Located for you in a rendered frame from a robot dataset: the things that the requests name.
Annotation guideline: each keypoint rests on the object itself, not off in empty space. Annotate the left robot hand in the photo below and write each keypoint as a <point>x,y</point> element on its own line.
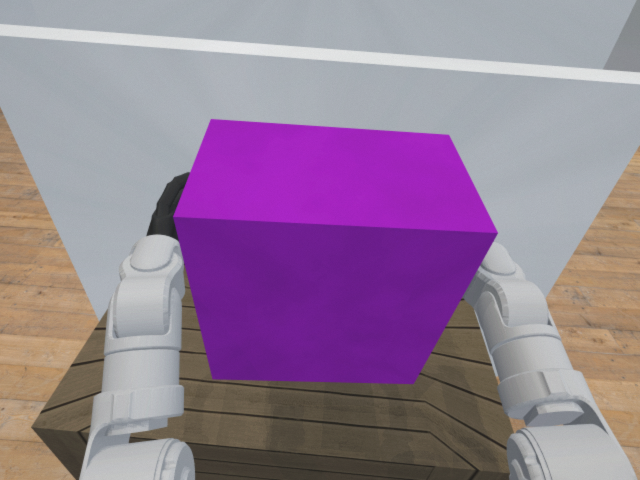
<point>162,222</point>

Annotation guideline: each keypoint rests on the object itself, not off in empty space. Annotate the right robot upper arm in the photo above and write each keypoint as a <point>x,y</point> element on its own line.
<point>566,452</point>

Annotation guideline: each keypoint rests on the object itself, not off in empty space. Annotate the pedestal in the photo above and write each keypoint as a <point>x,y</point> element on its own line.
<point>448,425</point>

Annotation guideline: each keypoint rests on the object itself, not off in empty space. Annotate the robot left forearm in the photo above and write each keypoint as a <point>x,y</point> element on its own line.
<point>140,385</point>

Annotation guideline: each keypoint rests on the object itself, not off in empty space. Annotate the robot right forearm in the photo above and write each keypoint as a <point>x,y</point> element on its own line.
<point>537,381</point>

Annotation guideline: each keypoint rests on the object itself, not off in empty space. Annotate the left robot upper arm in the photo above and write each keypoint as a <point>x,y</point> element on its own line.
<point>163,459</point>

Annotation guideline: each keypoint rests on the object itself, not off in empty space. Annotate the carton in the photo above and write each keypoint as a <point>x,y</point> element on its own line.
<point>327,254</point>

